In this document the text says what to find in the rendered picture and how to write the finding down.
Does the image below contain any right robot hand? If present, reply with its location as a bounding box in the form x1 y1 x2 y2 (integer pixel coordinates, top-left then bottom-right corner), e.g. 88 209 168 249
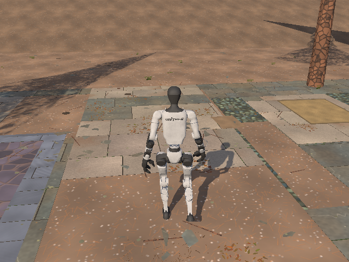
193 151 206 162

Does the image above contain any robot right forearm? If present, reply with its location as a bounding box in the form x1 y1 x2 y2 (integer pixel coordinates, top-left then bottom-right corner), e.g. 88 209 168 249
195 131 205 153

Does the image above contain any left robot hand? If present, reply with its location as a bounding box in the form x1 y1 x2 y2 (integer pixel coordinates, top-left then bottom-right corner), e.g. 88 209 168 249
142 158 155 174

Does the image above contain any robot right upper arm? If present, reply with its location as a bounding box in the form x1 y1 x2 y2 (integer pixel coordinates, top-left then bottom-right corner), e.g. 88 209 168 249
186 110 200 139

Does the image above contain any robot left forearm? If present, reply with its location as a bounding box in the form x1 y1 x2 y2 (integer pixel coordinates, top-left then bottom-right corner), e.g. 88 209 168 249
143 133 154 160

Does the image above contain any humanoid robot torso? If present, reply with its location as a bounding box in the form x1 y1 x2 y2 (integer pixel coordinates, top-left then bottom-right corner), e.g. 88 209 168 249
162 108 187 164

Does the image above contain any robot left shin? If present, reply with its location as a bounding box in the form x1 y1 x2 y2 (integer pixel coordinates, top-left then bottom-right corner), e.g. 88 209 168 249
160 178 169 212

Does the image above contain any robot left upper arm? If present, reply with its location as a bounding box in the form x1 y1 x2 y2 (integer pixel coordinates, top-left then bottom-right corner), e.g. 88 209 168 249
149 110 163 141

